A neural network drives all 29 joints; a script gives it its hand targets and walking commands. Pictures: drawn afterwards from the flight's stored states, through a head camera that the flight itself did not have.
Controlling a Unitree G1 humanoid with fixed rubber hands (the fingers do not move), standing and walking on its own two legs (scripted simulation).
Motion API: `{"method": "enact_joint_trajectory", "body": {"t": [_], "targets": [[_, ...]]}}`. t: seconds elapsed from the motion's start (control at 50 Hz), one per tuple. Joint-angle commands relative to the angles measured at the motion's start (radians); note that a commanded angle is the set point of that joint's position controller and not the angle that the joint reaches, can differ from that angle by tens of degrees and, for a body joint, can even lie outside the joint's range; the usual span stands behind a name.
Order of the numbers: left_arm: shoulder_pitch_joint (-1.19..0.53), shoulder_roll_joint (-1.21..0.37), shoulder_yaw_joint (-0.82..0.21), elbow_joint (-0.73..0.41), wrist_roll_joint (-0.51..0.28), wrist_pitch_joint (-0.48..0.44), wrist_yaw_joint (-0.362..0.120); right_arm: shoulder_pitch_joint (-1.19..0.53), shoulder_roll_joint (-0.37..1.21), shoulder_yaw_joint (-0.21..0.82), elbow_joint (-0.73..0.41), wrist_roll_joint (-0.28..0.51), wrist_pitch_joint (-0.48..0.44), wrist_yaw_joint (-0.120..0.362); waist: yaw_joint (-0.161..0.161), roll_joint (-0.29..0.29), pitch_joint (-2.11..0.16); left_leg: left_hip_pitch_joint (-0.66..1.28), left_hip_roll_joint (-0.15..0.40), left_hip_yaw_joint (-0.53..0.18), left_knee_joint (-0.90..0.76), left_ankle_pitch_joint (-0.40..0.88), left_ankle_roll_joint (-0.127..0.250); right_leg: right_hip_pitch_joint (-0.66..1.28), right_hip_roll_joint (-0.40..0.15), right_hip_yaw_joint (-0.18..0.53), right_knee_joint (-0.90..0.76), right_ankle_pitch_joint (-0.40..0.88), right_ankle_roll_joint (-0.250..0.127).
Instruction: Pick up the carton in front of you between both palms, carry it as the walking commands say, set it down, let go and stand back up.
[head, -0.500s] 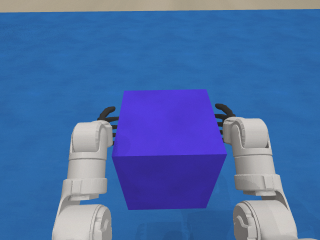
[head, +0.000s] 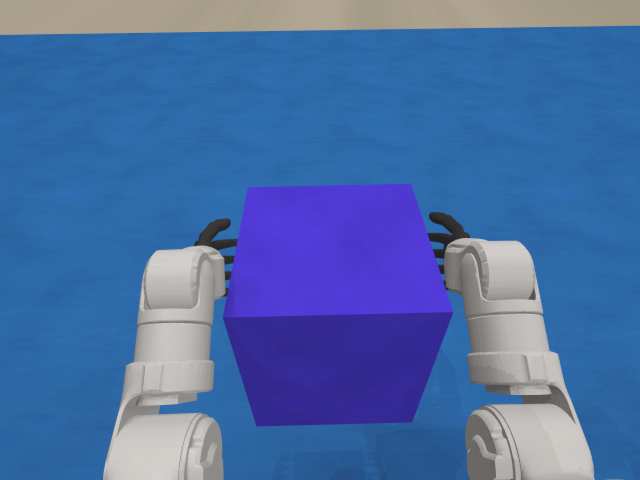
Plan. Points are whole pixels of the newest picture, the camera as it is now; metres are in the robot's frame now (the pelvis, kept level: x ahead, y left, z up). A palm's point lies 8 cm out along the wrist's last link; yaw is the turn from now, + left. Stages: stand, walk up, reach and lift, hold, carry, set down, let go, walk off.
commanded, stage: carry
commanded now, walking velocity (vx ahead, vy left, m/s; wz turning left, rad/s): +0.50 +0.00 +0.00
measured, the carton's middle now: (332, 307) +0.33 +0.00 +0.05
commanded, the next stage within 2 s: none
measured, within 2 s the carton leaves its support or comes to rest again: neither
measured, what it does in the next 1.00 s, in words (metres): goes down: left foot, then right foot 0.06 m lower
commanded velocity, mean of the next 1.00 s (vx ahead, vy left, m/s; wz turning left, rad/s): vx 0.50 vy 0.00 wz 0.00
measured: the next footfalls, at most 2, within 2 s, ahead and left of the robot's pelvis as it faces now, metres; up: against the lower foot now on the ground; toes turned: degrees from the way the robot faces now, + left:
left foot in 0.42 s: +0.22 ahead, +0.10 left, +0.00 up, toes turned +5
right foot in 0.88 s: +0.55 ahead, -0.08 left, -0.06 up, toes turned -5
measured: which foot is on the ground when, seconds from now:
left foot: down 0.00-0.16, up 0.18-0.40, down 0.42-0.90, up 0.92-1.00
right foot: down 0.00-0.44, up 0.46-0.86, down 0.88-1.00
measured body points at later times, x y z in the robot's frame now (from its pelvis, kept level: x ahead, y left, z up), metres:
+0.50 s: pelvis +0.15 +0.01 -0.01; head +0.16 +0.02 +0.44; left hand +0.52 +0.17 +0.10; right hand +0.52 -0.13 +0.11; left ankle +0.18 +0.09 -0.73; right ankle +0.06 -0.11 -0.70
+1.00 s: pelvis +0.45 -0.02 -0.07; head +0.48 -0.04 +0.38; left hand +0.81 +0.13 +0.02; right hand +0.82 -0.17 +0.02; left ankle +0.31 +0.10 -0.67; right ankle +0.51 -0.07 -0.79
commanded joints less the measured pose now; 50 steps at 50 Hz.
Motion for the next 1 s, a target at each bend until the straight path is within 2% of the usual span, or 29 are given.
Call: {"method": "enact_joint_trajectory", "body": {"t": [0.0, 0.04, 0.1, 0.12, 0.16, 0.18, 0.2, 0.22, 0.26, 0.34, 0.4, 0.42, 0.44, 0.46, 0.5, 0.52, 0.56, 0.64, 0.68, 0.72, 0.78, 0.8, 0.84, 0.86, 0.88, 0.9, 0.92, 0.94, 0.98], "targets": [[-0.809, -1.131, -0.577, -0.148, -0.441, -0.039, -0.244, -0.782, 1.102, 0.58, -0.13, 0.433, -0.034, 0.238, -0.027, 0.09, -0.274, 0.103, 0.187, -0.268, -0.264, -0.402, 0.077, -0.004, -0.016, 0.03, 0.009, -0.252, -0.015], [-0.79, -1.125, -0.567, -0.119, -0.437, -0.038, -0.246, -0.775, 1.094, 0.579, -0.121, 0.434, -0.035, 0.237, -0.037, 0.134, -0.244, 0.16, 0.227, -0.306, -0.265, -0.347, 0.108, -0.072, 0.012, -0.014, 0.048, -0.147, -0.015], [-0.756, -1.12, -0.545, -0.077, -0.427, -0.039, -0.248, -0.762, 1.094, 0.576, -0.109, 0.432, -0.04, 0.235, -0.022, 0.091, -0.287, 0.124, 0.185, -0.212, -0.169, -0.223, 0.091, 0.063, 0.0, -0.005, -0.042, -0.116, -0.03], [-0.751, -1.121, -0.538, -0.067, -0.423, -0.04, -0.248, -0.761, 1.1, 0.577, -0.107, 0.434, -0.041, 0.235, -0.013, 0.041, -0.306, 0.06, 0.147, -0.155, -0.1, -0.2, 0.066, 0.15, -0.037, 0.057, -0.068, -0.14, -0.048], [-0.705, -1.098, -0.513, -0.036, -0.41, -0.043, -0.247, -0.769, 1.116, 0.573, -0.088, 0.437, -0.039, 0.237, 0.028, -0.199, -0.294, -0.23, 0.026, 0.007, 0.19, -0.195, 0.0, 0.366, -0.226, 0.385, -0.204, -0.24, -0.144], [-0.699, -1.089, -0.504, -0.033, -0.401, -0.046, -0.244, -0.78, 1.117, 0.571, -0.074, 0.439, -0.039, 0.238, 0.051, -0.254, -0.256, -0.4, -0.006, 0.008, 0.257, -0.246, -0.005, 0.467, -0.287, 0.501, -0.201, -0.128, -0.202], [-0.708, -1.087, -0.503, -0.053, -0.397, -0.049, -0.242, -0.786, 1.122, 0.574, -0.063, 0.439, -0.041, 0.239, 0.072, -0.224, -0.247, -0.5, -0.005, -0.024, 0.324, -0.304, 0.003, 0.525, -0.318, 0.546, -0.198, -0.004, -0.238], [-0.741, -1.089, -0.513, -0.091, -0.404, -0.052, -0.238, -0.788, 1.133, 0.577, -0.058, 0.441, -0.043, 0.239, 0.08, -0.177, -0.269, -0.53, 0.01, -0.052, 0.356, -0.29, 0.009, 0.553, -0.33, 0.54, -0.191, 0.065, -0.248], [-0.824, -1.108, -0.555, -0.185, -0.438, -0.058, -0.231, -0.791, 1.141, 0.58, -0.082, 0.451, -0.044, 0.234, 0.071, -0.131, -0.315, -0.45, 0.029, -0.06, 0.282, -0.21, 0.009, 0.515, -0.298, 0.428, -0.198, 0.051, -0.203], [-0.861, -1.132, -0.608, -0.273, -0.478, -0.05, -0.221, -0.76, 1.13, 0.572, -0.129, 0.441, -0.034, 0.212, 0.05, -0.174, -0.334, -0.217, -0.024, 0.011, 0.098, -0.047, -0.003, 0.378, -0.206, 0.235, -0.202, 0.034, -0.143], [-0.806, -1.144, -0.625, -0.239, -0.478, -0.039, -0.225, -0.678, 1.101, 0.55, -0.099, 0.408, -0.027, 0.211, -0.015, -0.068, -0.388, 0.17, -0.046, 0.073, -0.079, 0.123, 0.01, 0.179, -0.136, 0.071, 0.009, 0.044, -0.089], [-0.786, -1.142, -0.623, -0.209, -0.471, -0.038, -0.228, -0.633, 1.09, 0.538, -0.071, 0.393, -0.026, 0.214, -0.054, 0.026, -0.424, 0.363, 0.031, -0.031, -0.083, 0.077, 0.034, 0.017, -0.086, -0.001, 0.199, 0.07, -0.053], [-0.78, -1.138, -0.614, -0.185, -0.465, -0.031, -0.237, -0.608, 1.056, 0.524, -0.048, 0.367, -0.032, 0.216, -0.066, 0.286, -0.428, 0.474, 0.28, -0.49, -0.186, -0.004, 0.124, -0.222, 0.022, -0.041, 0.439, -0.146, 0.001], [-0.792, -1.148, -0.609, -0.149, -0.456, -0.029, -0.243, -0.617, 1.052, 0.521, -0.041, 0.358, -0.037, 0.219, -0.08, 0.349, -0.393, 0.554, 0.337, -0.648, -0.19, 0.047, 0.225, -0.41, 0.071, 0.04, 0.566, -0.353, -0.012], [-0.781, -1.165, -0.61, -0.13, -0.445, -0.041, -0.246, -0.694, 1.089, 0.559, -0.119, 0.387, -0.048, 0.232, -0.088, 0.125, -0.348, 0.532, 0.323, -0.551, -0.12, 0.25, 0.24, -0.508, 0.007, 0.098, 0.655, -0.324, -0.035], [-0.777, -1.177, -0.611, -0.134, -0.443, -0.048, -0.244, -0.755, 1.106, 0.591, -0.178, 0.414, -0.055, 0.235, -0.084, 0.075, -0.352, 0.51, 0.306, -0.502, -0.115, 0.271, 0.222, -0.51, -0.01, 0.108, 0.624, -0.284, -0.032], [-0.778, -1.176, -0.613, -0.173, -0.435, -0.056, -0.229, -0.846, 1.14, 0.645, -0.276, 0.47, -0.063, 0.238, -0.068, 0.096, -0.356, 0.454, 0.262, -0.389, -0.138, 0.295, 0.177, -0.441, -0.014, 0.094, 0.488, -0.208, -0.015], [-0.749, -1.137, -0.617, -0.271, -0.41, -0.056, -0.186, -0.846, 1.122, 0.683, -0.373, 0.517, -0.057, 0.235, -0.081, 0.113, -0.384, 0.486, 0.234, -0.295, -0.121, 0.46, 0.175, -0.415, 0.011, 0.059, 0.371, -0.028, 0.006], [-0.697, -1.097, -0.612, -0.28, -0.378, -0.048, -0.173, -0.788, 1.102, 0.687, -0.351, 0.515, -0.048, 0.238, -0.1, 0.116, -0.38, 0.534, 0.187, -0.237, -0.068, 0.53, 0.156, -0.431, 0.016, 0.065, 0.26, 0.144, 0.004], [-0.654, -1.056, -0.606, -0.262, -0.337, -0.041, -0.174, -0.732, 1.096, 0.693, -0.3, 0.505, -0.043, 0.248, -0.114, 0.093, -0.336, 0.493, 0.133, -0.186, -0.057, 0.465, 0.133, -0.351, 0.037, 0.042, 0.045, 0.294, 0.006], [-0.628, -1.018, -0.595, -0.219, -0.305, -0.036, -0.195, -0.692, 1.095, 0.702, -0.216, 0.495, -0.052, 0.264, -0.108, 0.101, -0.287, 0.387, 0.119, -0.148, -0.015, 0.419, 0.114, -0.16, 0.047, 0.01, -0.109, 0.466, -0.039], [-0.623, -1.011, -0.59, -0.199, -0.301, -0.036, -0.203, -0.687, 1.1, 0.703, -0.191, 0.492, -0.056, 0.268, -0.096, 0.11, -0.283, 0.38, 0.115, -0.137, 0.038, 0.429, 0.105, -0.109, 0.031, 0.009, -0.139, 0.486, -0.054], [-0.583, -0.996, -0.57, -0.15, -0.299, -0.04, -0.219, -0.703, 1.11, 0.7, -0.146, 0.487, -0.062, 0.275, -0.008, 0.06, -0.341, 0.298, 0.076, -0.058, 0.291, 0.518, 0.063, 0.169, 0.053, -0.063, -0.185, 0.484, -0.062], [-0.584, -0.991, -0.556, -0.144, -0.302, -0.043, -0.229, -0.701, 1.106, 0.695, -0.127, 0.481, -0.068, 0.277, 0.044, 0.027, -0.378, 0.136, 0.06, -0.037, 0.473, 0.383, 0.045, 0.373, 0.013, -0.025, -0.126, 0.389, -0.046], [-0.598, -0.986, -0.543, -0.122, -0.307, -0.046, -0.239, -0.71, 1.117, 0.687, -0.113, 0.476, -0.07, 0.277, 0.036, -0.115, -0.401, -0.146, 0.021, -0.039, 0.649, -0.191, 0.03, 0.599, -0.153, 0.138, 0.071, 0.61, -0.04], [-0.607, -0.956, -0.526, -0.079, -0.303, -0.05, -0.242, -0.703, 1.137, 0.672, -0.075, 0.473, -0.059, 0.272, 0.024, -0.268, -0.483, -0.392, -0.046, -0.105, 0.805, -0.346, 0.003, 0.827, -0.31, 0.462, 0.096, 0.557, -0.166], [-0.596, -0.987, -0.539, -0.067, -0.319, -0.057, -0.247, -0.688, 1.126, 0.657, -0.083, 0.449, -0.059, 0.26, 0.069, -0.299, -0.503, -0.523, -0.044, -0.111, 0.901, -0.316, -0.004, 0.801, -0.366, 0.658, -0.058, 0.155, -0.268], [-0.607, -1.039, -0.55, -0.09, -0.348, -0.067, -0.256, -0.729, 1.135, 0.66, -0.113, 0.451, -0.063, 0.253, 0.069, -0.197, -0.438, -0.529, 0.0, -0.119, 0.867, -0.252, 0.002, 0.681, -0.317, 0.644, -0.146, -0.006, -0.24], [-0.732, -1.112, -0.608, -0.224, -0.405, -0.083, -0.263, -0.761, 1.177, 0.668, -0.178, 0.455, -0.078, 0.237, 0.055, -0.095, -0.395, -0.506, 0.04, -0.118, 0.797, -0.12, -0.005, 0.537, -0.276, 0.528, -0.14, 0.211, -0.223]]}}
